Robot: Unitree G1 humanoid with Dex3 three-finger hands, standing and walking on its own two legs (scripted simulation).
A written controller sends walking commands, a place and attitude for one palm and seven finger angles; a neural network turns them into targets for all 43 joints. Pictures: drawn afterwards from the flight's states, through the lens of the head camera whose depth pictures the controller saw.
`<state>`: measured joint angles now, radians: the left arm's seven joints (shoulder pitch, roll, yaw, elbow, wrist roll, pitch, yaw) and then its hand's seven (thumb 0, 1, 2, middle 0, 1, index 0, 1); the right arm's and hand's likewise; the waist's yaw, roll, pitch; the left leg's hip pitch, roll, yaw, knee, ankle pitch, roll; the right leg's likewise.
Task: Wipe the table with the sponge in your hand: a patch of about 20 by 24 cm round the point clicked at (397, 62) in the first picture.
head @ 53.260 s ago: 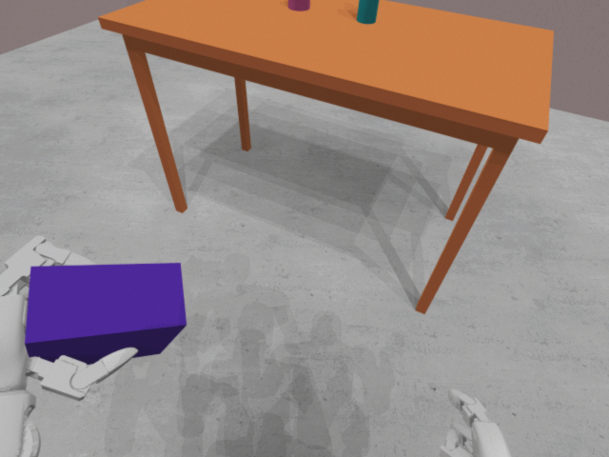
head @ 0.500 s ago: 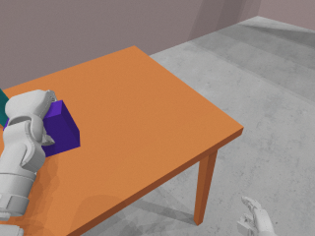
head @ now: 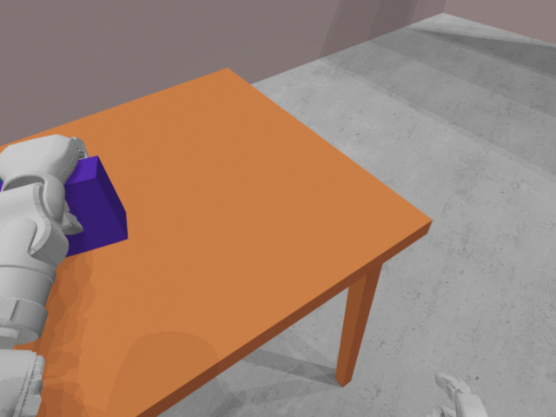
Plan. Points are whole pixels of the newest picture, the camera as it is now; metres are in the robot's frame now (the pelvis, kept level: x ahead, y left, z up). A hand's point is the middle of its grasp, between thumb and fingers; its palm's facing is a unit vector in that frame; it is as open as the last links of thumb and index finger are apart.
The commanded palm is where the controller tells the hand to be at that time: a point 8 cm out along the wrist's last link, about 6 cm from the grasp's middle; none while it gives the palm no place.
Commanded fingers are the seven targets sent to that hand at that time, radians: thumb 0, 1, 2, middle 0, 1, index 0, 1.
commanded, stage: wipe forward along the first lane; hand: left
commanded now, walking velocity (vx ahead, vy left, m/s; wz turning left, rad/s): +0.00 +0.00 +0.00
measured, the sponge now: (75, 220) +0.36 +0.34 +0.11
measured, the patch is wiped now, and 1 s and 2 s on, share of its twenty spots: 0.40 0.40 0.60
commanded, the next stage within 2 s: slide across to the middle lane in 0.04 s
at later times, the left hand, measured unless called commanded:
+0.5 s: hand (91, 171) +0.41 +0.31 +0.17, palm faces +0.03 +0.01 -1.00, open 10.5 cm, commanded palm +0.38 +0.30 +0.22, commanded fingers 0.00 0.10 1.30 -1.20 -1.60 -1.20 -1.60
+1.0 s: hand (121, 163) +0.42 +0.27 +0.17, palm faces +0.05 -0.01 -1.00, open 10.5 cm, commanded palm +0.39 +0.26 +0.22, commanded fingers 0.00 0.10 1.30 -1.20 -1.60 -1.20 -1.60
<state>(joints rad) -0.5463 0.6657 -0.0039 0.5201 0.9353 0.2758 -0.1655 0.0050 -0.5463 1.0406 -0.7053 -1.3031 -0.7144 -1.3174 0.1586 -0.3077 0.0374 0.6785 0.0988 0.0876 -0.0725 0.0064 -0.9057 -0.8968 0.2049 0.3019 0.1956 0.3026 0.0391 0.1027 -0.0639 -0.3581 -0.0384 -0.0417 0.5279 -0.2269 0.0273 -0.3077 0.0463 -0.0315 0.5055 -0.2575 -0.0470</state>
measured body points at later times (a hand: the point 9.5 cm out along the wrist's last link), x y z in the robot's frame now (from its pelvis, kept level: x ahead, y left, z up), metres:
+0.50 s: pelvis +0.02 +0.01 +0.00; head +0.03 -0.02 +0.45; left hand +0.40 +0.31 +0.22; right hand +0.20 -0.21 -0.12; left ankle +0.03 +0.10 -0.73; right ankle +0.00 -0.09 -0.73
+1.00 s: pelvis +0.04 +0.01 +0.00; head +0.06 -0.03 +0.45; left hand +0.42 +0.27 +0.22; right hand +0.26 -0.20 -0.10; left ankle +0.03 +0.10 -0.73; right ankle +0.00 -0.09 -0.73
